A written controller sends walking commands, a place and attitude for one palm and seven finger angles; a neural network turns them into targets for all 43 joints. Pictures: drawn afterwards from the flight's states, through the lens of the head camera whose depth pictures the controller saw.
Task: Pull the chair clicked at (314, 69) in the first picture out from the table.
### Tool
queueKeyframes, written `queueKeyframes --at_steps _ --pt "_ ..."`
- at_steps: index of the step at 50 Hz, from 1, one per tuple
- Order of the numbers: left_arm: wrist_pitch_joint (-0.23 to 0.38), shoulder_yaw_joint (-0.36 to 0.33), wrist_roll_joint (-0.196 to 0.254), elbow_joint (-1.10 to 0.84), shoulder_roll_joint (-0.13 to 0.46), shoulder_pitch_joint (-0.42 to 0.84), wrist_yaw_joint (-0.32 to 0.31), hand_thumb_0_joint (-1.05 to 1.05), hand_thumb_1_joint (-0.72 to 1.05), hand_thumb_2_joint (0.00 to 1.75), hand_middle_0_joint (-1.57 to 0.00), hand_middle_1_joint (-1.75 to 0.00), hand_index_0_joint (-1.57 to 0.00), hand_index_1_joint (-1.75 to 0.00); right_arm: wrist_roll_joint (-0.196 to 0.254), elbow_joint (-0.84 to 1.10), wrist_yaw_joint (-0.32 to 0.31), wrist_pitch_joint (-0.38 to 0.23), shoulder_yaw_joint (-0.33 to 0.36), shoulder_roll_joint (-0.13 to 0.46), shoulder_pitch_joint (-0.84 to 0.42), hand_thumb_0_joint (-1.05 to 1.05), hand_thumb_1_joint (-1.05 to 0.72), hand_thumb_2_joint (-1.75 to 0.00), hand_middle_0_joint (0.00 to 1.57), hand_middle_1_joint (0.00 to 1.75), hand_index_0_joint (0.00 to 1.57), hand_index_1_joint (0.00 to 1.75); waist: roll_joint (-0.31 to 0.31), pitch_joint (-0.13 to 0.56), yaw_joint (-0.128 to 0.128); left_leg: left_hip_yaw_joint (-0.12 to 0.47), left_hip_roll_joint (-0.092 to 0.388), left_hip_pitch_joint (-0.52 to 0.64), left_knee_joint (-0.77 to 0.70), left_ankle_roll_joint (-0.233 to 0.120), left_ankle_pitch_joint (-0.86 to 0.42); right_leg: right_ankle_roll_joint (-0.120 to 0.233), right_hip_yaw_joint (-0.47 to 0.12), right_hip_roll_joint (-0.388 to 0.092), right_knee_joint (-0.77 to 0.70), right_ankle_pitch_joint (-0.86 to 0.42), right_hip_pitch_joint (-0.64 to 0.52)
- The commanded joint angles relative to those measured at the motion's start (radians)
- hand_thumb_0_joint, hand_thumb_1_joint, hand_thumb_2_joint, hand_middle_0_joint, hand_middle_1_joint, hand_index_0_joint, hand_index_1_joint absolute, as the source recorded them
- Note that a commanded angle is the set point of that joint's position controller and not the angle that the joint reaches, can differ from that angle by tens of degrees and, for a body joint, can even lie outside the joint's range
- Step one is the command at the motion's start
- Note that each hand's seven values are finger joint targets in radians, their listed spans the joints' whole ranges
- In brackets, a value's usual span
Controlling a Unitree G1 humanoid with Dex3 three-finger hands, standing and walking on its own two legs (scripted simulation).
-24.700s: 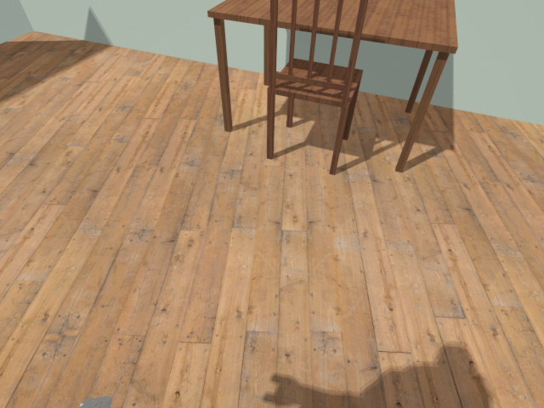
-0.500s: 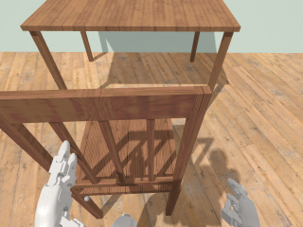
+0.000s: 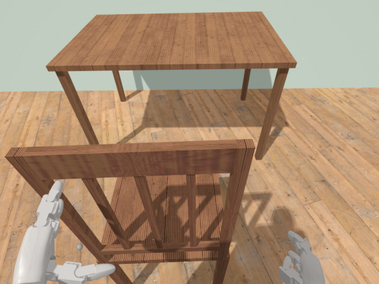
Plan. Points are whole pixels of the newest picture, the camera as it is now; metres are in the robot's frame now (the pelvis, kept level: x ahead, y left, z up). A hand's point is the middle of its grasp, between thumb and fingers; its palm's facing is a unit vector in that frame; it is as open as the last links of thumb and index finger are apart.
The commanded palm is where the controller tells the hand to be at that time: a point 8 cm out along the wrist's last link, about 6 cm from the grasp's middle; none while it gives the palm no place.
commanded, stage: draw the hand back to the body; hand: left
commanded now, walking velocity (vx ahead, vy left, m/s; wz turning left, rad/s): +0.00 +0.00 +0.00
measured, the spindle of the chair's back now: (151, 217) +0.28 +0.13 -0.03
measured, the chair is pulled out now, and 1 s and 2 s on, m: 0.63 0.62 0.62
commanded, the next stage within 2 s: step back with the hand held close in 0.82 s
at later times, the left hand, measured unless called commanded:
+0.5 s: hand (52, 227) +0.18 +0.26 +0.11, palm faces +0.34 -0.80 -0.49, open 7.7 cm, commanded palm +0.16 +0.30 +0.20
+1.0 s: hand (55, 225) +0.18 +0.25 +0.11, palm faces +0.37 -0.79 -0.48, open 6.8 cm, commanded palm +0.16 +0.28 +0.20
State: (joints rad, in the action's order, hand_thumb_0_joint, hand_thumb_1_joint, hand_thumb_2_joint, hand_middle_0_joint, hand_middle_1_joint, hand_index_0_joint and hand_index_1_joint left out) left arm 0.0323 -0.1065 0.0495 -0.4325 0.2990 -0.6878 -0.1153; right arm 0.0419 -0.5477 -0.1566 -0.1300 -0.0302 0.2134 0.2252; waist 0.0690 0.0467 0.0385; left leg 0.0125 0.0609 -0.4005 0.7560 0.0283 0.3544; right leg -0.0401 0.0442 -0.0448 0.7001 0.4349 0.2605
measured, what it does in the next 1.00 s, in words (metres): stands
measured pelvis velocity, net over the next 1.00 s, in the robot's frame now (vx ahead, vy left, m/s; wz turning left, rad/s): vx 0.02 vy -0.02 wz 0.00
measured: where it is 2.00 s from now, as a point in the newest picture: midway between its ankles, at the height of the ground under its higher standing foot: outside the picture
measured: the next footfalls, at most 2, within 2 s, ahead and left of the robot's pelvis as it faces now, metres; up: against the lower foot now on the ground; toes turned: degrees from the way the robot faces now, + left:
right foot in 1.90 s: -0.18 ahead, -0.12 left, +0.00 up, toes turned -2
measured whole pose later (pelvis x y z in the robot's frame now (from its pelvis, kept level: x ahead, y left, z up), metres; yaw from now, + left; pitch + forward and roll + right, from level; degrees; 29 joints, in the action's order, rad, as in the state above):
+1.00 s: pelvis +0.02 -0.02 +0.02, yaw +0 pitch -4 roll +0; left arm -0.12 -0.24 0.07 -0.37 0.37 -0.56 -0.13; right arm 0.02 -0.66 -0.12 -0.23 -0.04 0.25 0.18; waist 0.08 -0.07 0.09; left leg 0.01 0.06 -0.18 0.54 0.05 0.28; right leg -0.02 0.05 -0.04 0.49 0.37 0.05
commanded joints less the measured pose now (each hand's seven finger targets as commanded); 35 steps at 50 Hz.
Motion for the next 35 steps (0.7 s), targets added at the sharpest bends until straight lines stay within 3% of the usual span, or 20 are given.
queueKeyframes --at_steps 1,3,6,15,16,19,22,24,25,28,31,35 --pt "0.069 -0.157 -0.018 -0.252 0.168 0.119 -0.046 0.00 0.14 0.53 -0.10 -0.14 -0.10 -0.14 -0.015 0.153 -0.006 -0.070 0.018 0.083 -0.141 0.00 -0.90 -0.90 0.20 0.30 0.20 0.30 0.007 -0.005 0.007 0.001 -0.015 0.199 -0.194 -0.044 -0.114 0.061 0.005 -0.002 -0.238 -0.165 0.065" --pt "0.068 -0.176 -0.014 -0.268 0.177 0.133 -0.051 0.00 0.21 0.57 -0.10 -0.16 -0.10 -0.16 -0.016 0.143 -0.004 -0.075 0.018 0.087 -0.144 0.00 -0.90 -0.90 0.20 0.30 0.20 0.30 0.003 0.012 0.009 0.002 -0.013 0.234 -0.219 -0.043 -0.156 0.060 0.008 0.000 -0.247 -0.211 0.027" --pt "0.068 -0.213 -0.017 -0.318 0.210 0.174 -0.064 0.00 0.32 0.62 -0.12 -0.18 -0.12 -0.18 -0.020 0.124 0.000 -0.092 0.014 0.091 -0.144 0.00 -0.90 -0.90 0.20 0.30 0.20 0.30 0.044 0.044 0.014 0.000 -0.013 0.278 -0.249 -0.038 -0.218 0.065 0.008 0.000 -0.254 -0.275 -0.034" --pt "0.035 -0.311 -0.005 -0.342 0.276 0.274 -0.088 0.00 0.65 0.78 -0.16 -0.25 -0.16 -0.25 -0.026 0.070 0.012 -0.119 0.007 0.103 -0.180 0.00 -0.90 -0.90 0.20 0.30 0.20 0.30 0.041 0.038 0.025 -0.004 -0.010 0.328 -0.295 -0.030 -0.318 0.071 0.006 0.005 -0.286 -0.376 -0.124" --pt "0.040 -0.315 -0.006 -0.376 0.281 0.294 -0.090 0.00 0.68 0.80 -0.17 -0.26 -0.17 -0.26 -0.025 0.072 0.013 -0.126 0.005 0.101 -0.173 0.00 -0.90 -0.90 0.20 0.30 0.20 0.30 0.070 0.059 0.026 -0.007 -0.009 0.345 -0.298 -0.031 -0.331 0.069 0.007 -0.001 -0.281 -0.388 -0.134" --pt "0.037 -0.355 -0.004 -0.406 0.319 0.330 -0.100 0.00 0.79 0.85 -0.19 -0.28 -0.19 -0.28 -0.027 0.061 0.015 -0.136 0.008 0.106 -0.177 0.00 -0.90 -0.90 0.20 0.30 0.20 0.30 0.066 0.081 0.029 -0.009 -0.008 0.362 -0.291 -0.033 -0.375 0.067 0.009 -0.003 -0.276 -0.435 -0.154" --pt "0.030 -0.383 -0.003 -0.431 0.348 0.365 -0.105 0.00 0.90 0.90 -0.20 -0.30 -0.20 -0.30 -0.024 0.052 0.018 -0.148 0.003 0.107 -0.181 0.00 -0.90 -0.90 0.20 0.30 0.20 0.30 0.107 0.075 0.030 -0.006 -0.008 0.362 -0.298 -0.028 -0.377 0.069 0.011 -0.003 -0.275 -0.428 -0.159" --pt "0.026 -0.359 -0.005 -0.421 0.317 0.354 -0.101 0.00 0.90 0.90 -0.20 -0.30 -0.20 -0.30 -0.026 0.049 0.022 -0.155 0.004 0.105 -0.185 0.00 -0.90 -0.90 0.20 0.30 0.20 0.30 0.112 0.062 0.029 -0.007 -0.007 0.370 -0.297 -0.028 -0.381 0.067 0.017 -0.003 -0.278 -0.424 -0.147" --pt "0.019 -0.356 -0.006 -0.409 0.318 0.348 -0.097 0.00 0.90 0.90 -0.20 -0.30 -0.20 -0.30 -0.024 0.045 0.027 -0.160 0.002 0.107 -0.198 0.00 -0.90 -0.90 0.20 0.30 0.20 0.30 0.127 0.053 0.030 -0.008 -0.011 0.366 -0.298 -0.026 -0.360 0.070 0.011 0.000 -0.288 -0.413 -0.146" --pt "0.033 -0.363 -0.006 -0.427 0.324 0.364 -0.097 0.00 0.90 0.90 -0.20 -0.30 -0.20 -0.30 -0.030 0.045 0.026 -0.171 0.007 0.111 -0.190 0.00 -0.90 -0.90 0.20 0.30 0.20 0.30 0.079 0.070 0.029 -0.007 -0.010 0.369 -0.293 -0.032 -0.362 0.064 0.016 -0.003 -0.282 -0.429 -0.150" --pt "0.036 -0.359 -0.009 -0.432 0.324 0.360 -0.094 0.00 0.90 0.90 -0.20 -0.30 -0.20 -0.30 -0.028 0.043 0.029 -0.181 0.006 0.109 -0.190 0.00 -0.90 -0.90 0.20 0.30 0.20 0.30 0.112 0.078 0.032 -0.018 -0.015 0.373 -0.290 -0.033 -0.349 0.063 0.011 -0.008 -0.287 -0.430 -0.151" --pt "0.034 -0.363 -0.013 -0.428 0.326 0.339 -0.096 0.00 0.90 0.90 -0.20 -0.30 -0.20 -0.30 -0.029 0.033 0.031 -0.188 0.011 0.111 -0.201 0.00 -0.90 -0.90 0.20 0.30 0.20 0.30 0.107 0.077 0.034 -0.021 -0.016 0.367 -0.282 -0.032 -0.375 0.065 0.009 -0.007 -0.280 -0.462 -0.158"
